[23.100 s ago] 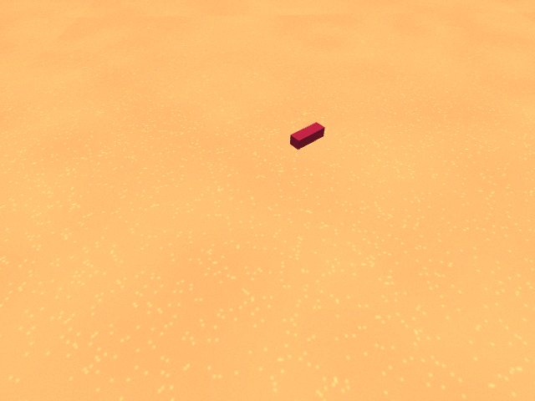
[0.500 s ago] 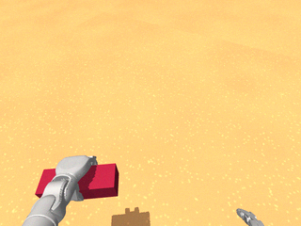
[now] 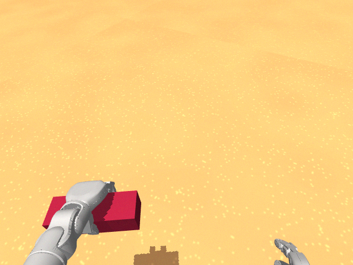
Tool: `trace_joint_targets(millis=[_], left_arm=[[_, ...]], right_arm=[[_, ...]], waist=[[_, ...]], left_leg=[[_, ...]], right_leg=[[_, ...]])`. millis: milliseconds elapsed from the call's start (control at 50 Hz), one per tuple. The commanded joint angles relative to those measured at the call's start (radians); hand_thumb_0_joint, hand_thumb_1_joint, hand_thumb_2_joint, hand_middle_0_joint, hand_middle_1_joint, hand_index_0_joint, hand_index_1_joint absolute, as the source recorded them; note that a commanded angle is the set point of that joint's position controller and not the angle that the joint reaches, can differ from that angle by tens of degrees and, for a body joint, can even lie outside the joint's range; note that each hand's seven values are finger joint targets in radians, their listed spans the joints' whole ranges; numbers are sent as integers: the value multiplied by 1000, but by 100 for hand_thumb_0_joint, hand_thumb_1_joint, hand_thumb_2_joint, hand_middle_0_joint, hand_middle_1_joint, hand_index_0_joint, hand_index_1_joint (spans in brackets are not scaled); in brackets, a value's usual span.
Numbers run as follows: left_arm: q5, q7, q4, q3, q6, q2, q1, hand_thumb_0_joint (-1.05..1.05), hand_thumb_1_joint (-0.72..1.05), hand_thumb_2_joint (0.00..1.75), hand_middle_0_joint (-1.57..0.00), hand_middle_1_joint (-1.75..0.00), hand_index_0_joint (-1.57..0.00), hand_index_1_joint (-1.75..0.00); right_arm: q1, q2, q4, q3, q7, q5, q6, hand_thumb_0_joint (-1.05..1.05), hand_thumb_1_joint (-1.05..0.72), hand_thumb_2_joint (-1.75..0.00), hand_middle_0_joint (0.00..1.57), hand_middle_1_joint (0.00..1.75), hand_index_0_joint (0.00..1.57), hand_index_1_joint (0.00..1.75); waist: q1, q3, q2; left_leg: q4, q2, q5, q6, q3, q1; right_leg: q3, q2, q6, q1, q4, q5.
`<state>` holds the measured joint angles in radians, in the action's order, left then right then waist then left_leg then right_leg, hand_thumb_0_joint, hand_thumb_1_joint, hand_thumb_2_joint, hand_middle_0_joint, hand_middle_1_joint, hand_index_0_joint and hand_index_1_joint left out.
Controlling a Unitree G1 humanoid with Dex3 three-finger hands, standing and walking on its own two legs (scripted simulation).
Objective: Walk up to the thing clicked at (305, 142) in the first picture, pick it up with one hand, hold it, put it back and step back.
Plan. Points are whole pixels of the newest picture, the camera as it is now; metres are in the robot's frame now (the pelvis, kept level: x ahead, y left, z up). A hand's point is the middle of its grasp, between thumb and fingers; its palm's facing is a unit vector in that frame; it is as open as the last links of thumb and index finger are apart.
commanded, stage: hold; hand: left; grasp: from above
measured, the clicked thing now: (96, 213) +0.29 +0.23 -0.07
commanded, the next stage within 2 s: crouch in 0.40 s
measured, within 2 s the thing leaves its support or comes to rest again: neither
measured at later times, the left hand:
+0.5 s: hand (93, 212) +0.28 +0.22 -0.05, palm faces -0.48 -0.05 -0.88, open 10.6 cm
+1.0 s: hand (109, 223) +0.30 +0.23 -0.19, palm faces -0.45 +0.05 -0.89, open 10.5 cm
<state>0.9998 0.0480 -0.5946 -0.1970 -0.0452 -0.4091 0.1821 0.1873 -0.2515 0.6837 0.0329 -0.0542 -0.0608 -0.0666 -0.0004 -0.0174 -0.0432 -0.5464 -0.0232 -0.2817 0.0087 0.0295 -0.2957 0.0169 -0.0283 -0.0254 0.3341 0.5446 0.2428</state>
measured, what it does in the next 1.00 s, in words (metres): lowers itself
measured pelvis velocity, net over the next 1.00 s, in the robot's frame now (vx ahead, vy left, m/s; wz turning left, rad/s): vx -0.03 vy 0.00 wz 0.02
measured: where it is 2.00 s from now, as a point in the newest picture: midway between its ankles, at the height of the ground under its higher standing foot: outside the picture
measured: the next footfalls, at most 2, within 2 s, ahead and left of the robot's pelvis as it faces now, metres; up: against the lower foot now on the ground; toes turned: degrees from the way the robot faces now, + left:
none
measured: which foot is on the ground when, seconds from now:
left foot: down 0.00-1.00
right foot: down 0.00-1.00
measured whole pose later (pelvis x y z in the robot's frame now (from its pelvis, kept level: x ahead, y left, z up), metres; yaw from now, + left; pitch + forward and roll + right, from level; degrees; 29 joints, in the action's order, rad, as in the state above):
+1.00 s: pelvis -0.03 +0.00 -0.08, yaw +1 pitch +18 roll -1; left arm 1.21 -0.33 -1.10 -0.16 -0.12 -0.38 0.48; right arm 0.23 -0.28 0.71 0.07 -0.01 0.01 -0.05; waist 0.08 -0.12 0.00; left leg -1.11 -0.03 -0.46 0.01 -0.01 -0.96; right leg 0.00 -0.03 -0.03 0.97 1.08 0.41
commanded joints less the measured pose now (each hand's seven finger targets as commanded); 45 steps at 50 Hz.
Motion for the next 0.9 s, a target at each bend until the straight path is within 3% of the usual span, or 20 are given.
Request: trace_joint_targets(millis=[0,40,100,120,280,340,360,400,440,480,500,560,580,660,720,800,880], left_arm=[[1,-46,241,120,-9,-219,375,0,59,104,-95,-88,-96,-88],[-2,-54,217,153,-7,-243,348,0,61,106,-96,-88,-97,-88],[8,-54,238,133,-11,-238,404,0,60,109,-97,-89,-97,-89],[9,-55,204,126,-9,-223,376,0,59,109,-96,-90,-96,-90],[8,-64,202,138,-12,-231,364,0,60,111,-97,-90,-97,-91],[11,-68,239,129,-18,-242,451,0,61,109,-97,-90,-97,-90],[12,-71,205,128,-16,-235,430,0,59,108,-96,-89,-96,-90],[2,-79,235,142,-16,-239,415,0,60,109,-97,-89,-96,-90],[7,-78,171,119,-3,-205,360,0,57,107,-94,-88,-94,-88],[12,-79,186,122,-4,-226,409,0,64,99,-96,-91,-99,-88],[9,-77,176,108,-5,-207,399,0,56,97,-88,-85,-91,-83],[14,-86,105,114,-7,-197,352,0,50,107,-90,-86,-89,-87],[12,-92,115,99,-16,-184,380,0,52,108,-91,-86,-90,-87],[47,-146,10,104,-50,-173,388,0,53,106,-92,-86,-92,-87],[77,-217,-77,106,-74,-169,436,0,55,106,-93,-88,-92,-88],[143,-321,-191,98,-94,-150,558,0,56,105,-93,-89,-93,-89],[200,-415,-276,115,-94,-168,662,0,57,98,-92,-89,-93,-87]], right_arm=[[-78,-126,-134,41,-9,5,44,0,-90,-90,20,30,20,30],[-78,-132,-131,44,-11,5,40,0,-90,-90,20,30,20,30],[-75,-134,-126,45,-12,7,36,0,-90,-90,20,30,20,30],[-66,-132,-121,44,-12,8,35,0,-90,-90,20,30,20,30],[-79,-134,-134,48,-8,8,30,0,-90,-90,20,30,20,30],[-74,-134,-125,47,-10,11,32,0,-90,-90,20,30,20,30],[-67,-137,-122,46,-10,10,32,0,-90,-90,20,30,20,30],[-72,-134,-129,47,-9,9,33,0,-90,-90,20,30,20,30],[-65,-137,-122,49,-9,9,32,0,-90,-90,20,30,20,30],[-66,-139,-118,51,-9,9,32,0,-92,-91,20,30,20,30],[-60,-138,-119,51,-9,10,32,0,-88,-90,20,30,20,30],[-59,-136,-118,50,-6,11,29,0,-89,-90,20,30,20,30],[-55,-139,-116,50,-6,11,27,0,-89,-90,20,30,20,30],[-36,-133,-101,51,-1,23,22,0,-89,-90,20,30,20,30],[-12,-142,-77,57,9,38,20,0,-89,-90,20,30,20,30],[53,-153,-47,75,32,58,29,0,-89,-90,20,30,20,30],[96,-168,-48,93,44,71,38,0,-89,-90,20,30,20,30]], waist=[[9,-256,8],[-2,-264,5],[9,-278,6],[13,-260,12],[-2,-250,0],[11,-279,-29],[16,-269,-14],[-2,-291,-33],[10,-260,5],[11,-262,-1],[14,-259,9],[15,-216,29],[24,-215,35],[39,-192,63],[57,-213,39],[84,-295,20],[90,-419,-25]], left_leg=[[70,43,217,-21,-2,119],[70,43,235,-19,-3,126],[68,39,259,-17,-8,141],[69,40,255,-19,-5,132],[83,39,214,-16,-7,124],[81,39,217,-14,-8,148],[81,37,211,-15,-8,147],[83,39,225,-13,-6,155],[83,34,245,-14,-7,144],[82,35,245,-14,-8,144],[82,34,243,-14,-6,141],[84,38,214,-17,-6,111],[82,35,201,-15,-10,106],[43,45,147,-19,-7,41],[-46,43,133,-11,-8,-25],[-238,41,68,-3,-11,-203],[-408,39,26,-2,-10,-385]], right_leg=[[-15,43,28,-86,-87,-164],[-16,43,29,-96,-85,-175],[-19,45,30,-96,-82,-198],[-19,45,31,-91,-82,-197],[-22,44,33,-94,-98,-151],[-18,43,33,-78,-96,-160],[-19,45,33,-79,-97,-153],[-22,42,34,-94,-96,-164],[-26,47,35,-88,-93,-182],[-26,45,34,-87,-95,-183],[-25,45,35,-90,-95,-183],[-25,42,33,-72,-100,-156],[-25,45,32,-62,-97,-143],[-19,36,30,-7,-71,-98],[-23,36,34,93,10,-86],[-25,36,38,282,183,-37],[-25,37,43,444,362,-9]])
